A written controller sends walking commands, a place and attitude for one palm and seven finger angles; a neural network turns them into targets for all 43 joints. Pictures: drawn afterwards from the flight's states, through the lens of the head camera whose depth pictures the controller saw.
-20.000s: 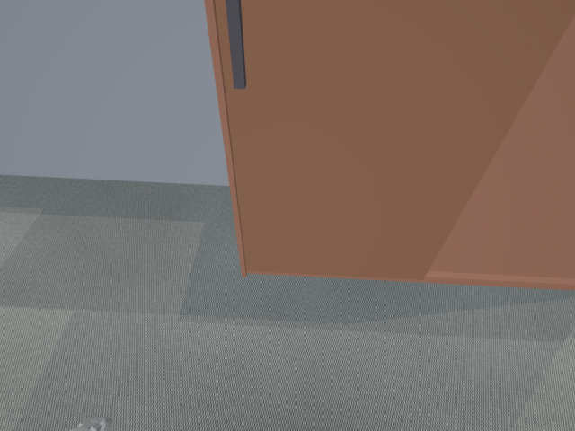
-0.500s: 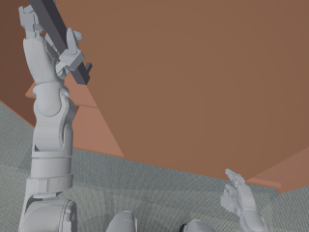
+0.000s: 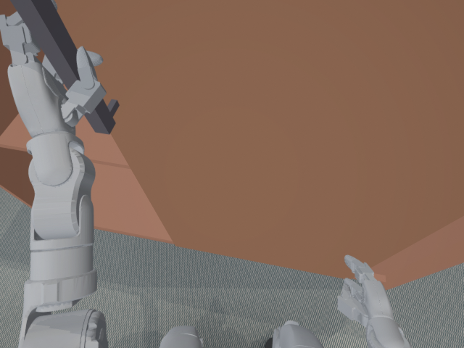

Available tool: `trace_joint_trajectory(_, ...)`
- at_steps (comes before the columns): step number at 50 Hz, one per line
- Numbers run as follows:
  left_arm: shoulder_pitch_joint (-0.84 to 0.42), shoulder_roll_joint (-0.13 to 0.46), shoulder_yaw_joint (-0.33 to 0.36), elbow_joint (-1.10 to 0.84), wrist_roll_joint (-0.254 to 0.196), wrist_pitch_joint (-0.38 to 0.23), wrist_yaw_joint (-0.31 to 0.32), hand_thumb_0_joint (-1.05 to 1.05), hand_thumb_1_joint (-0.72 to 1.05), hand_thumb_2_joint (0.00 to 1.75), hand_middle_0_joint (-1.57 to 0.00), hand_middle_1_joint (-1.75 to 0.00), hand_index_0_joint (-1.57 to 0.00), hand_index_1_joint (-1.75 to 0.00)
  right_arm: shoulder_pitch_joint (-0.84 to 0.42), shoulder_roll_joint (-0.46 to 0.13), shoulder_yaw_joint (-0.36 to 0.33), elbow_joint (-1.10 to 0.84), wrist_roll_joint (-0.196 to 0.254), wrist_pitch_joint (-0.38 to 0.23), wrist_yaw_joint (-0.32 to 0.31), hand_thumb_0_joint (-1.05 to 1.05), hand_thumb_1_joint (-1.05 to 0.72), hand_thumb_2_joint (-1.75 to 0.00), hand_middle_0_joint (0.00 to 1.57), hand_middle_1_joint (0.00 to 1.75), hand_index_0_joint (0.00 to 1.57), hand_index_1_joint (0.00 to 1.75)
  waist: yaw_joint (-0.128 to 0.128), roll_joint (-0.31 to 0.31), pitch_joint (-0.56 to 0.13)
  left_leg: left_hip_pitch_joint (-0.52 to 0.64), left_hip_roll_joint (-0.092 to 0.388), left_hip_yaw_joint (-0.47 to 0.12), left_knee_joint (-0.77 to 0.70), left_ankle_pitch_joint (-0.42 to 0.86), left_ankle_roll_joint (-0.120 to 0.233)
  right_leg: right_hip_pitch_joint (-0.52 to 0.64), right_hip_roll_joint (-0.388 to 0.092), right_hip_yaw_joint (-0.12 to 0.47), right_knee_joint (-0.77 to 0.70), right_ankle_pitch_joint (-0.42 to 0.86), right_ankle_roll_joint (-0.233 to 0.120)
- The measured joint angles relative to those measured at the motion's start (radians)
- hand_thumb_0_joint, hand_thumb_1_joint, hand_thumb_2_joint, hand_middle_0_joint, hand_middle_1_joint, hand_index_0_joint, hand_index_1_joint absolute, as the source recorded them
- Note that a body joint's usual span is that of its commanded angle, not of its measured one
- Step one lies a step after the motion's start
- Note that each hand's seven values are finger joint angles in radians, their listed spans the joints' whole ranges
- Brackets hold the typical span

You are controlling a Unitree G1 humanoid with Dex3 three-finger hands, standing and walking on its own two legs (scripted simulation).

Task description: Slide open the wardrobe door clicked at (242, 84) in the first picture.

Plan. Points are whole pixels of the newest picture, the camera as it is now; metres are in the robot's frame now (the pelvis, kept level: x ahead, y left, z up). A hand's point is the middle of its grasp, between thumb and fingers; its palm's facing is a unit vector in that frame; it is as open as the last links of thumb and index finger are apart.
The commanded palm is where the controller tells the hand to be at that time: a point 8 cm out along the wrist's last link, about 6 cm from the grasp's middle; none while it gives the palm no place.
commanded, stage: step sideways, sliding the door along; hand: left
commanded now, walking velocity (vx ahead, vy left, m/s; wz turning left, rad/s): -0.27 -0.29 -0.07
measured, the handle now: (61, 27) +0.41 +0.28 +0.27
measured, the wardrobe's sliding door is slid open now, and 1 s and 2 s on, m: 0.55 0.62 0.62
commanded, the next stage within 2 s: stop walking and hold the door there in 0.52 s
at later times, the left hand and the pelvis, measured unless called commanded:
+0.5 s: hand (150, 89) +0.37 +0.17 +0.22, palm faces +0.51 -0.86 -0.02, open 7.6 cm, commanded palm +0.33 +0.14 +0.22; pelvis +0.00 -0.10 +0.02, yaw -1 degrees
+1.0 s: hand (143, 86) +0.37 +0.18 +0.23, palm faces +0.62 -0.76 -0.18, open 7.7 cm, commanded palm +0.33 +0.19 +0.20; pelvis -0.01 -0.16 +0.00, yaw -7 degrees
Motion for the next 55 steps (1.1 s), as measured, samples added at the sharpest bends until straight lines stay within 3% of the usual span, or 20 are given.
trace_joint_trajectory(3, -0.013, -0.023, -0.013, 0.031, 0.024, -0.023, -0.014, -0.03, 0.74, 0.85, -0.43, -1.4, 0.0, -1.02, 0.038, 0.004, -0.008, -0.006, -0.008, -0.002, 0.032, 0.01, -0.9, -0.9, 0.2, 0.3, 0.2, 0.29, 0.027, 0.013, 0.023, 0.06, 0.041, -0.004, -0.059, -0.023, -0.027, 0.005, 0.023, 0.009, 0.055, -0.09, 0.006)
trace_joint_trajectory(9, -0.024, -0.001, -0.005, 0.08, 0.013, -0.029, -0.019, -0.03, 0.73, 0.87, -0.42, -1.4, 0.0, -1.05, 0.084, 0.035, 0.017, -0.035, -0.008, -0.025, 0.054, 0.01, -0.9, -0.9, 0.2, 0.3, 0.2, 0.29, 0.045, 0.044, 0.027, 0.114, 0.124, -0.029, -0.12, 0.012, -0.086, 0.099, 0.029, -0.022, -0.128, 0.041, 0.011)
trace_joint_trajectory(11, -0.036, 0.028, 0.007, 0.094, 0.01, -0.015, -0.018, -0.04, 0.73, 0.87, -0.41, -1.4, 0.0, -1.05, 0.082, 0.05, 0.034, -0.04, 0.001, -0.03, 0.053, 0.01, -0.9, -0.9, 0.2, 0.3, 0.2, 0.29, 0.046, 0.023, 0.021, 0.094, 0.132, -0.038, -0.063, -0.009, -0.079, 0.16, 0.017, -0.028, -0.24, 0.198, 0.011)
trace_joint_trajectory(12, -0.037, 0.04, 0.019, 0.096, 0.012, -0.011, -0.014, -0.05, 0.73, 0.87, -0.41, -1.4, 0.0, -1.04, 0.071, 0.053, 0.042, -0.037, 0.006, -0.029, 0.051, 0.01, -0.9, -0.9, 0.2, 0.3, 0.2, 0.29, 0.039, 0.021, 0.02, 0.07, 0.14, -0.045, -0.017, -0.021, -0.063, 0.174, 0.022, -0.038, -0.257, 0.185, -0.008)
trace_joint_trajectory(14, -0.022, 0.043, 0.046, 0.086, 0.01, -0.012, -0.004, -0.05, 0.73, 0.88, -0.41, -1.4, 0.0, -1.03, 0.03, 0.041, 0.046, -0.021, 0.009, -0.025, 0.038, 0.01, -0.9, -0.9, 0.2, 0.3, 0.2, 0.3, 0.013, 0.029, 0.015, -0.008, 0.103, -0.095, 0.119, -0.128, -0.027, 0.15, 0.027, -0.05, -0.237, 0.117, -0.04)
trace_joint_trajectory(17, 0.019, 0.03, 0.06, 0.034, 0.001, -0.004, 0.01, -0.04, 0.73, 0.86, -0.42, -1.4, 0.0, -1.03, -0.016, 0.016, 0.038, 0.003, 0.009, -0.021, 0.007, 0.01, -0.9, -0.9, 0.2, 0.3, 0.2, 0.29, -0.012, 0.002, 0.003, -0.083, -0.034, -0.099, 0.201, -0.265, 0.003, 0.102, 0.002, -0.032, -0.243, 0.138, -0.046)
trace_joint_trajectory(18, 0.027, 0.022, 0.057, 0.018, 0.004, -0.002, 0.016, -0.04, 0.73, 0.86, -0.42, -1.4, 0.0, -1.04, -0.022, 0.006, 0.036, 0.005, 0.007, -0.018, -0.001, 0.01, -0.9, -0.9, 0.2, 0.3, 0.2, 0.29, -0.021, -0.001, 0.002, -0.072, -0.055, -0.074, 0.127, -0.187, 0.006, 0.086, -0.001, -0.033, -0.233, 0.165, -0.049)
trace_joint_trajectory(19, 0.03, 0.015, 0.054, 0.009, 0.008, 0.002, 0.022, -0.04, 0.74, 0.86, -0.42, -1.4, 0.0, -1.04, -0.02, -0.007, 0.032, 0.0, 0.004, -0.012, -0.007, 0.01, -0.9, -0.9, 0.2, 0.3, 0.2, 0.29, -0.028, 0.01, -0.006, -0.05, -0.051, -0.052, 0.036, 0.031, 0.026, 0.064, 0.009, -0.043, -0.204, 0.191, -0.042)
trace_joint_trajectory(20, 0.025, 0.016, 0.053, 0.012, 0.012, 0.009, 0.02, -0.04, 0.74, 0.85, -0.42, -1.4, 0.0, -1.04, -0.013, -0.012, 0.021, -0.005, 0.0, -0.005, -0.008, 0.01, -0.9, -0.9, 0.2, 0.3, 0.2, 0.29, -0.028, 0.02, -0.012, -0.03, -0.034, -0.047, -0.008, 0.102, 0.034, 0.037, 0.023, -0.042, -0.142, 0.151, -0.022)
trace_joint_trajectory(23, -0.018, 0.026, 0.043, 0.066, 0.026, 0.0, -0.004, -0.03, 0.74, 0.85, -0.41, -1.4, 0.0, -1.04, 0.017, -0.004, -0.004, -0.009, -0.007, 0.008, 0.018, 0.01, -0.9, -0.9, 0.2, 0.3, 0.2, 0.29, 0.002, 0.002, 0.003, 0.027, -0.001, -0.037, -0.049, -0.002, 0.007, -0.016, 0.047, 0.018, 0.084, -0.092, 0.003)
trace_joint_trajectory(26, -0.042, 0.025, 0.046, 0.111, 0.035, -0.012, -0.012, -0.03, 0.73, 0.85, -0.38, -1.4, -0.02, -1.05, 0.053, -0.001, -0.009, -0.019, -0.008, -0.008, 0.043, 0.01, -0.9, -0.9, 0.2, 0.3, 0.2, 0.29, 0.026, 0.024, 0.019, 0.078, 0.048, -0.046, -0.121, 0.017, -0.025, -0.009, 0.04, 0.01, 0.098, -0.076, 0.011)
trace_joint_trajectory(32, -0.06, 0.098, 0.092, 0.17, 0.025, -0.012, -0.026, -0.04, 0.73, 0.86, -0.34, -1.4, 0.0, -1.08, 0.088, 0.033, 0.008, -0.044, -0.011, -0.031, 0.06, 0.01, -0.9, -0.9, 0.2, 0.3, 0.2, 0.29, 0.055, 0.045, 0.034, 0.138, 0.136, -0.038, -0.198, 0.058, -0.08, 0.078, 0.029, -0.015, -0.075, 0.009, 0.016)
trace_joint_trajectory(34, -0.021, 0.189, 0.151, 0.239, 0.034, -0.072, -0.061, -0.08, 0.69, 0.86, -0.34, -1.4, 0.0, -1.09, 0.071, 0.046, 0.031, -0.035, -0.012, -0.026, 0.057, 0.01, -0.9, -0.9, 0.2, 0.3, 0.2, 0.3, 0.037, 0.036, 0.014, 0.124, 0.155, -0.027, -0.172, 0.048, -0.085, 0.116, 0.033, -0.023, -0.182, 0.074, 0.018)
trace_joint_trajectory(36, 0.016, 0.309, 0.2, 0.301, 0.052, -0.085, -0.082, -0.12, 0.65, 0.84, -0.36, -1.4, -0.01, -1.1, 0.069, 0.056, 0.049, -0.048, -0.001, -0.017, 0.048, 0.01, -0.9, -0.9, 0.2, 0.3, 0.2, 0.3, 0.009, -0.017, -0.02, 0.031, 0.128, -0.023, 0.012, -0.003, -0.033, 0.154, -0.008, -0.012, -0.3, 0.3, -0.004)
trace_joint_trajectory(39, 0.09, 0.358, 0.296, 0.347, 0.059, -0.087, -0.074, -0.15, 0.61, 0.82, -0.39, -1.4, -0.03, -1.11, 0.018, -0.004, 0.044, -0.019, 0.012, -0.015, 0.013, 0.01, -0.9, -0.9, 0.2, 0.3, 0.2, 0.3, -0.051, 0.01, -0.03, -0.137, 0.014, -0.113, 0.372, -0.244, 0.006, 0.108, -0.021, 0.006, -0.23, 0.128, -0.009)
trace_joint_trajectory(41, 0.107, 0.355, 0.325, 0.365, 0.053, -0.072, -0.066, -0.15, 0.6, 0.82, -0.41, -1.4, -0.06, -1.13, 0.008, -0.046, 0.033, 0.007, 0.023, -0.011, -0.014, 0.01, -0.9, -0.9, 0.2, 0.3, 0.2, 0.3, -0.073, 0.008, -0.032, -0.186, -0.069, -0.093, 0.434, -0.301, 0.016, 0.094, -0.042, 0.027, -0.221, 0.113, 0.001)
trace_joint_trajectory(46, 0.097, 0.343, 0.321, 0.41, 0.06, -0.045, -0.054, -0.12, 0.58, 0.83, -0.43, -1.38, -0.1, -1.16, 0.061, -0.12, 0.018, 0.043, 0.025, 0.031, -0.06, 0.01, -0.9, -0.9, 0.2, 0.3, 0.2, 0.29, -0.12, -0.011, -0.096, -0.124, -0.161, 0.0, 0.096, -0.091, 0.031, 0.091, -0.063, 0.03, -0.215, 0.121, 0.019)
trace_joint_trajectory(48, 0.077, 0.336, 0.293, 0.427, 0.055, -0.036, -0.045, -0.1, 0.59, 0.84, -0.43, -1.38, -0.1, -1.15, 0.099, -0.137, 0.001, 0.047, 0.027, 0.041, -0.069, 0.01, -0.9, -0.9, 0.2, 0.3, 0.2, 0.29, -0.127, 0.0, -0.127, -0.099, -0.147, 0.006, 0.024, 0.063, 0.093, 0.082, -0.047, 0.017, -0.175, 0.078, 0.019)
trace_joint_trajectory(50, 0.076, 0.327, 0.273, 0.455, 0.056, -0.037, -0.029, -0.09, 0.62, 0.84, -0.43, -1.38, -0.09, -1.13, 0.135, -0.128, -0.005, 0.055, 0.025, 0.042, -0.068, 0.01, -0.91, -0.9, 0.2, 0.3, 0.2, 0.29, -0.113, -0.013, -0.156, -0.083, -0.138, 0.03, 0.022, 0.039, 0.125, 0.059, -0.031, 0.042, -0.066, -0.055, -0.002)
trace_joint_trajectory(55, 0.11, 0.317, 0.26, 0.518, 0.056, -0.036, -0.014, -0.06, 0.65, 0.8, -0.37, -1.35, -0.07, -1.16, 0.23, -0.092, 0.017, 0.067, 0.011, 0.023, -0.072, 0.01, -0.91, -0.9, 0.2, 0.3, 0.2, 0.29, -0.124, 0.013, -0.216, -0.023, -0.11, 0.031, -0.12, 0.091, 0.117, 0.093, -0.003, 0.013, 0.008, -0.069, 0.001)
